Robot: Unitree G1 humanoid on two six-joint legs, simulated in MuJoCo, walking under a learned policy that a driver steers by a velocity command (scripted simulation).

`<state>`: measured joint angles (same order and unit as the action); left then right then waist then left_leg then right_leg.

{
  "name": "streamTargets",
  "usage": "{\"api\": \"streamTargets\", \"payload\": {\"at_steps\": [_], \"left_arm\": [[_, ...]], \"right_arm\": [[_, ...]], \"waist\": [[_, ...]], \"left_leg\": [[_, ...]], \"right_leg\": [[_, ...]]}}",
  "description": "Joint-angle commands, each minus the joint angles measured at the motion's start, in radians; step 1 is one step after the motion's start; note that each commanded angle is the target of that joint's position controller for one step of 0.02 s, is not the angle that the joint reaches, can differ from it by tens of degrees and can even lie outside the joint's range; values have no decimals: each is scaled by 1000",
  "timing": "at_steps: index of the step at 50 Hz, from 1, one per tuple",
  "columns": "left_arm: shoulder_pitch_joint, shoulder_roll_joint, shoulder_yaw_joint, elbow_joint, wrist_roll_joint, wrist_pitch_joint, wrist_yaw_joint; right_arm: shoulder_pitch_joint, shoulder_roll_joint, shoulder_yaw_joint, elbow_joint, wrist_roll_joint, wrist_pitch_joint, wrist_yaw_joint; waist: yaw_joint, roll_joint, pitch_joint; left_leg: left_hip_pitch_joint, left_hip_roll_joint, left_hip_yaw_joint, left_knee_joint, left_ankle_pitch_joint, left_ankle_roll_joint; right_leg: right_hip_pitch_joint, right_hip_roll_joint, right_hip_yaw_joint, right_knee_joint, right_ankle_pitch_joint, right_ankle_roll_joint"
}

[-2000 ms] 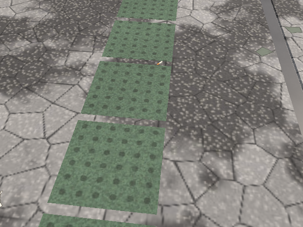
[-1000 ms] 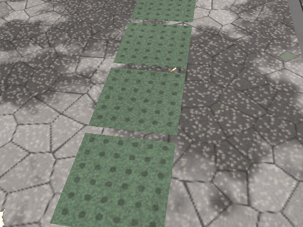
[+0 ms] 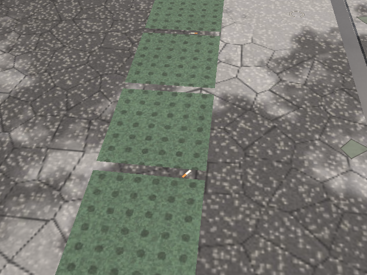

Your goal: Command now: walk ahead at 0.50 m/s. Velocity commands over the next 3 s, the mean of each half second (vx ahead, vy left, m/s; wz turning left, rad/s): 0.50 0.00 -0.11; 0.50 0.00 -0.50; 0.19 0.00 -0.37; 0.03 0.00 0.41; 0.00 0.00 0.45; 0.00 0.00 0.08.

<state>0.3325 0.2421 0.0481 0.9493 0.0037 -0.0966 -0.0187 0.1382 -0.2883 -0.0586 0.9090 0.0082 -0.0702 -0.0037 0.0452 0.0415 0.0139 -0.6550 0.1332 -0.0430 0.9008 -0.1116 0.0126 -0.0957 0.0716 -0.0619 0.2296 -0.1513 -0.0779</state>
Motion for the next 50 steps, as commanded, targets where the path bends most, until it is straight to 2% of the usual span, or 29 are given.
{"api": "streamTargets", "payload": {"at_steps": [1, 6, 9, 11, 12, 13, 14, 15, 16, 17, 18, 19, 21, 22, 24, 27, 30, 35, 38, 40, 41, 42, 43, 44, 45, 46, 47, 48, 50], "left_arm": [[-18, 155, 30, -48, -6, -9, 17], [77, 166, 34, 3, -17, 6, 23], [86, 177, 43, 20, -21, 23, 30], [58, 193, 49, 15, -21, 32, 34], [36, 192, 48, 10, -20, 39, 34], [34, 166, 36, 0, -12, 42, 35], [114, 88, 9, -22, 0, 32, 28], [174, 13, -15, -5, -8, 10, 22], [78, 131, 16, -17, -43, -6, 19], [1, 163, 27, -45, -60, -14, 21], [-35, 159, 31, -49, -51, -13, 29], [-31, 143, 38, -45, -42, -1, 35], [18, 89, 37, -30, -41, 28, 34], [17, 74, 36, -33, -42, 39, 34], [-24, 76, 41, -55, -37, 52, 36], [-95, 73, 44, -85, -29, 46, 28], [-194, 54, 33, -122, -23, 39, 8], [-338, 36, 17, -210, -24, 40, -26], [-319, 68, 32, -245, -28, 45, -46], [-158, 134, 66, -225, -33, 50, -46], [4, 194, 99, -187, -34, 52, -32], [103, 287, 123, -163, -32, 62, -6], [61, 329, 121, -195, -25, 48, -11], [80, 236, 95, -197, -17, 39, -15], [34, 192, 83, -199, -16, 29, -14], [-40, 166, 74, -213, -20, 21, -15], [-97, 136, 65, -228, -19, 19, -12], [-119, 128, 58, -242, -9, 19, -7], [-120, 156, 63, -248, -13, 17, 5]], "right_arm": [[-52, -29, -3, -59, -2, -10, 6], [-204, -23, 8, -108, 9, -21, 26], [-235, -42, 5, -134, 12, -31, 44], [-167, -74, -9, -122, 13, -35, 48], [-61, -102, -26, -92, 11, -36, 45], [112, -151, -51, -37, 7, -34, 37], [264, -240, -74, -11, -15, -32, 28], [303, -226, -67, 1, -6, -27, 31], [261, -149, -44, -3, 3, -30, 29], [170, -119, -34, -20, 3, -34, 25], [95, -87, -24, -31, -4, -38, 25], [51, -56, -17, -33, -12, -45, 27], [29, -35, -14, -20, -24, -51, 29], [35, -45, -17, -11, -24, -55, 27], [53, -69, -24, 4, -28, -59, 17], [77, -85, -27, 15, -30, -54, -1], [96, -101, -28, 16, -23, -47, -14], [196, -125, -37, 46, -5, -10, -22], [168, -159, -48, 28, 2, 14, -29], [138, -185, -55, 11, 4, 29, -37], [116, -182, -52, -1, 9, 30, -38], [146, -108, -28, -27, -23, 14, -31], [205, -7, 5, -80, -16, -28, -10], [72, -104, -16, -98, 24, -69, 8], [14, -116, -19, -122, 46, -88, 15], [16, -104, -19, -108, 30, -91, 8], [28, -118, -30, -97, 7, -81, 2], [46, -119, -35, -96, 0, -66, 3], [47, -98, -35, -108, -14, -42, -2]], "waist": [[-17, -96, 35], [29, -92, 75], [14, -101, 74], [-35, -126, 24], [-96, -131, -40], [-166, -110, -151], [-167, 45, -306], [-151, 215, -412], [-172, 126, -298], [-147, 89, -163], [-114, 30, -95], [-81, 36, -48], [-41, 61, -29], [-34, 54, -13], [-33, 31, 16], [-46, 12, 34], [-77, -3, 55], [-124, -21, 95], [-75, 25, 45], [25, 59, -56], [114, 28, -137], [105, -164, -222], [10, -308, -351], [80, -160, -326], [63, -123, -196], [7, -21, -114], [-27, -17, -78], [-54, -36, -67], [-73, -44, -42]], "left_leg": [[-12, -3, 11, -170, 167, -11], [-7, -43, 37, -341, 208, 3], [-14, -53, 30, -388, 117, 37], [111, -91, 61, -403, 46, 64], [266, -126, 93, -421, 48, 86], [522, -113, 76, -402, 74, 119], [929, 135, -262, -386, 27, 236], [1092, 278, -637, -538, -139, 322], [1002, 246, -577, -583, -234, 268], [847, 224, -428, -614, -191, 225], [704, 189, -321, -654, -132, 199], [599, 154, -229, -695, -77, 178], [499, 117, -118, -750, -21, 166], [476, 113, -73, -767, 21, 170], [476, 111, -4, -788, 90, 175], [519, 98, 83, -796, 164, 161], [545, 85, 165, -806, 196, 140], [754, 147, 218, -731, 336, 136], [808, 162, 261, -587, 722, 112], [778, 148, 277, -335, 942, 87], [656, 105, 292, -105, 826, 51], [364, 26, 285, 221, 202, 10], [-15, -198, 87, 524, -488, -31], [-131, -140, -64, 551, -443, -1], [-167, -95, -52, 488, -351, 25], [-111, -49, -48, 388, -281, 24], [-42, -21, -44, 302, -244, 11], [23, -7, -47, 269, -220, -2], [58, -12, -23, 182, -196, -43]], "right_leg": [[-24, -252, 138, -131, 212, -126], [84, -284, 118, -109, 196, -118], [191, -334, 130, -44, 280, -103], [215, -337, 122, 43, 481, -83], [196, -307, 94, 166, 635, -65], [94, -251, 57, 370, 624, -34], [-266, -143, 18, 740, 279, 23], [-517, -6, 117, 981, -434, 50], [-618, -61, 211, 1080, -429, 29], [-652, -113, 185, 1067, -329, 16], [-607, -160, 167, 1015, -234, 17], [-553, -191, 169, 964, -174, 21], [-468, -216, 172, 928, -118, 25], [-475, -219, 171, 916, -96, 30], [-539, -220, 183, 865, -15, 42], [-599, -206, 185, 713, 139, 54], [-576, -194, 111, 548, 247, 52], [-660, -172, 37, 420, 168, 24], [-545, -103, -41, 402, 30, -21], [-315, -29, -77, 395, -40, -71], [-59, -6, -42, 303, 31, -113], [233, -205, 268, 305, 73, -178], [503, -419, 873, 131, -92, -396], [497, -401, 830, 58, -104, -339], [377, -366, 669, 56, -45, -293], [216, -317, 550, 50, 60, -256], [100, -282, 467, 38, 150, -234], [21, -260, 433, 17, 196, -228], [-71, -241, 379, 1, 341, -230]]}}
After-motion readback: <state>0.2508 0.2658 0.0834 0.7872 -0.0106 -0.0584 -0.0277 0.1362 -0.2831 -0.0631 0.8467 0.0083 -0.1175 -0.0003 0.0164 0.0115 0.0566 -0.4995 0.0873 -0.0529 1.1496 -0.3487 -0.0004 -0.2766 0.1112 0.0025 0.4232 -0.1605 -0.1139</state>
